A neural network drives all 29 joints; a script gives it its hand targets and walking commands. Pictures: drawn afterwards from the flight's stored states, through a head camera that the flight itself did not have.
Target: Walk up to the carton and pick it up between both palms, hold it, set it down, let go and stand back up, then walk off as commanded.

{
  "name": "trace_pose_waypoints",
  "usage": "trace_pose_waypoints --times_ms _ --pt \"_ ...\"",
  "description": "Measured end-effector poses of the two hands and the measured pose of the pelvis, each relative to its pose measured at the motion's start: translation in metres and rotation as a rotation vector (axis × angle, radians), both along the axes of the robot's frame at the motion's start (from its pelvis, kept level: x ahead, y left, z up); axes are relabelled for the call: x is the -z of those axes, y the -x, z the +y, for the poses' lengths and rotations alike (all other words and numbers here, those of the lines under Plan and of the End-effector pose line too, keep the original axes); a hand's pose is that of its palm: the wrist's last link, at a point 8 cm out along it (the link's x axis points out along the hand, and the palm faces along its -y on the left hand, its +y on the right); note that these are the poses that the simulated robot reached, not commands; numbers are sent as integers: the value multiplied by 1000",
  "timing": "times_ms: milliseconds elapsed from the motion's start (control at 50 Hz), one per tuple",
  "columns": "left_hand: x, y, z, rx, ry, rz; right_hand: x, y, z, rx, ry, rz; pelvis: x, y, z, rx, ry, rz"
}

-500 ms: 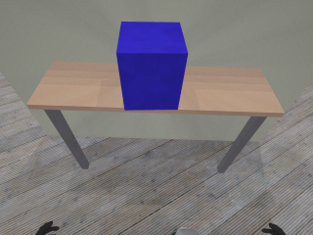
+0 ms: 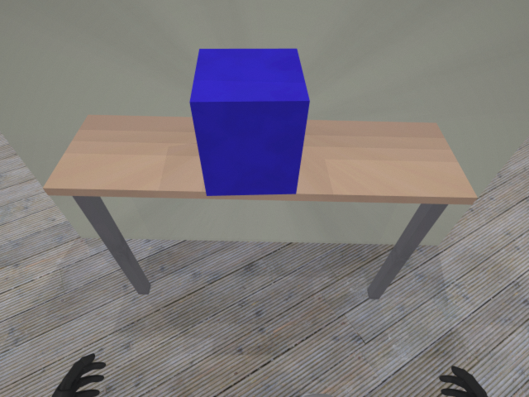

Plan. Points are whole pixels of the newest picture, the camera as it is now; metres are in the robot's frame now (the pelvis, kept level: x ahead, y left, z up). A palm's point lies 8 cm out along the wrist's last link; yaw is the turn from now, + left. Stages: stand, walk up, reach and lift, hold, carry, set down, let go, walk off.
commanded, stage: stand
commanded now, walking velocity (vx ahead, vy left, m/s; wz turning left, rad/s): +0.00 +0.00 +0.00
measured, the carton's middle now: (250, 125) +0.65 +0.02 +0.03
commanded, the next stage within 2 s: none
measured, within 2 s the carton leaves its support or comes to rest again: neither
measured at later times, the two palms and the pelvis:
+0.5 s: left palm out of the picture +0.13 +0.30 -0.09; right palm out of the picture +0.09 -0.32 -0.09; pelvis +0.00 +0.00 +0.00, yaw +0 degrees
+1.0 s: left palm out of the picture +0.13 +0.30 -0.09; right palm out of the picture +0.09 -0.33 -0.09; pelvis +0.00 +0.00 +0.01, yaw +0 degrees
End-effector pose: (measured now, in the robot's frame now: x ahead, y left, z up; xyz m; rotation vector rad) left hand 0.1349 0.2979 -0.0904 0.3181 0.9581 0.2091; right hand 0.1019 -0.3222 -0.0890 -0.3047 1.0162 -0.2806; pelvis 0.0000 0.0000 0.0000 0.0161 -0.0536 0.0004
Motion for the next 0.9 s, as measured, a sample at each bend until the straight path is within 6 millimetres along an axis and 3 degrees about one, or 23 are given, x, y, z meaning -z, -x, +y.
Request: trace_pose_waypoints --times_ms 260,900 --pt "0 4 -1 -4 2 25 4 17 -3 23 -4 63 -4 1 -1 1 -1 9" --pt "-3 7 -1 -14 2 36 -1 10 -4 24 -5 40 -7 -1 -3 2 -2 -8"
